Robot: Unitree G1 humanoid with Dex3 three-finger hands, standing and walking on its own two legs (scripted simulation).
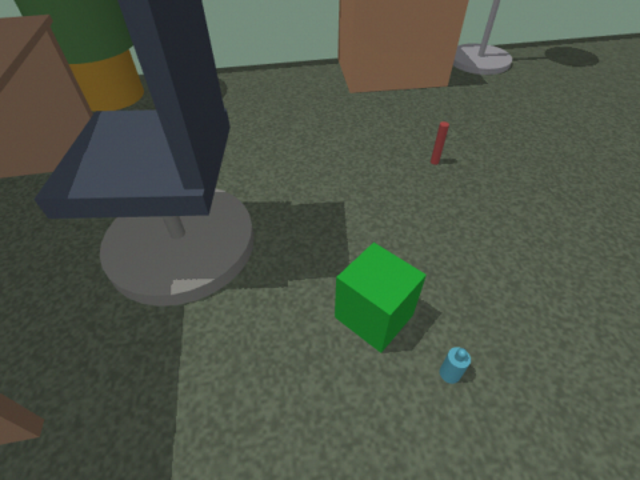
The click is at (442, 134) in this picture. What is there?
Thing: slim round
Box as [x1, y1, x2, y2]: [430, 122, 448, 164]
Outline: 441,122 439,125 430,161 434,164 438,163 448,127 448,123
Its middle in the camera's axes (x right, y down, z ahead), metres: +0.61 -0.47 +1.96
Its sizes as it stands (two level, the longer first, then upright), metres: 0.044 0.044 0.226
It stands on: the floor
